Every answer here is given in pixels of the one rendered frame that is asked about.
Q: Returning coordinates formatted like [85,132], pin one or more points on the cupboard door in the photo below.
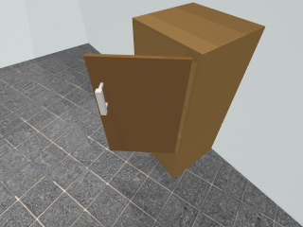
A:
[145,96]

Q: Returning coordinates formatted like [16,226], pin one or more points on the handle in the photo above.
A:
[102,105]

